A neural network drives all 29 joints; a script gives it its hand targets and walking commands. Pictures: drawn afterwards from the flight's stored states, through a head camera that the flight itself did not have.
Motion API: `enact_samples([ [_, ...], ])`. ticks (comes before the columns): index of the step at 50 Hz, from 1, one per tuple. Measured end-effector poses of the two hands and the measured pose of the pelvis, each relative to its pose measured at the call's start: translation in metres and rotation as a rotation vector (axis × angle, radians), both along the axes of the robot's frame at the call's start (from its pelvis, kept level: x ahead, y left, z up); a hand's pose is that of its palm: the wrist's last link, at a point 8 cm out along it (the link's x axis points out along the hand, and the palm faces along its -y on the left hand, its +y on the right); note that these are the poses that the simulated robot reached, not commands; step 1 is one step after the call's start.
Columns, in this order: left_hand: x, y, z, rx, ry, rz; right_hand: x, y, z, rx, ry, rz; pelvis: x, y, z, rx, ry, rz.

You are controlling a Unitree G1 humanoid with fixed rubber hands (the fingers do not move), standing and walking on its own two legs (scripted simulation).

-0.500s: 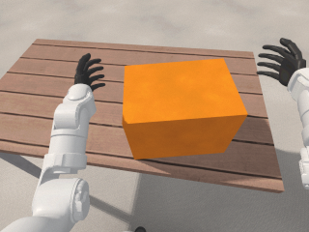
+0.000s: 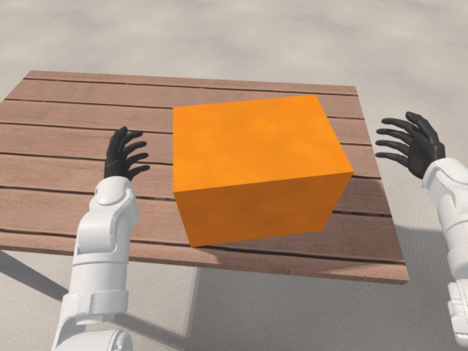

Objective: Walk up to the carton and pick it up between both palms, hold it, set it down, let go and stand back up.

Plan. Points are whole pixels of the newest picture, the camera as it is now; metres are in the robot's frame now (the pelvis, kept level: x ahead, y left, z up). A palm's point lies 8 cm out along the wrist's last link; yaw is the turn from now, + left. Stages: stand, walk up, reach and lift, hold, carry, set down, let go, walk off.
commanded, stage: set down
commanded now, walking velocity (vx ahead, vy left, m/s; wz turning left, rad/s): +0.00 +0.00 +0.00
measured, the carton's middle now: (252, 172) +0.44 +0.03 +0.00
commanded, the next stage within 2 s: none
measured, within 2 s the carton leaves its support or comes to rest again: neither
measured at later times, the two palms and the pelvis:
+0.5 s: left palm (127, 213) +0.28 +0.22 +0.07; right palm (438, 215) +0.35 -0.28 +0.06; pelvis +0.01 +0.00 +0.00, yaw -1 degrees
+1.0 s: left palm (137, 249) +0.24 +0.20 +0.03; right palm (453, 269) +0.28 -0.30 +0.03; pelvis +0.01 +0.00 +0.00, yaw -1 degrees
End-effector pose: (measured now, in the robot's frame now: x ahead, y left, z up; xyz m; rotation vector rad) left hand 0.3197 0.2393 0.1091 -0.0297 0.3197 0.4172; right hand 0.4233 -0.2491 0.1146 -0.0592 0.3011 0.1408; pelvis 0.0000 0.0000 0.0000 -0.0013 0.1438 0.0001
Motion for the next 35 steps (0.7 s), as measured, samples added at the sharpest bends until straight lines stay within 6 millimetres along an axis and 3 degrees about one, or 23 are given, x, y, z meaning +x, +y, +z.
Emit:
enact_samples([
  [13, -0.025, -0.008, -0.029, 0.014, -0.001, -0.004, -0.040, -0.023, -0.028, -0.029, 0.001, -0.017, 0.006, 0.000, 0.001, -0.001, -0.024, -0.005],
  [35, -0.058, -0.025, -0.060, 0.019, 0.019, -0.015, -0.100, -0.039, -0.064, -0.043, 0.030, -0.021, 0.009, -0.001, 0.000, 0.004, -0.046, -0.022],
])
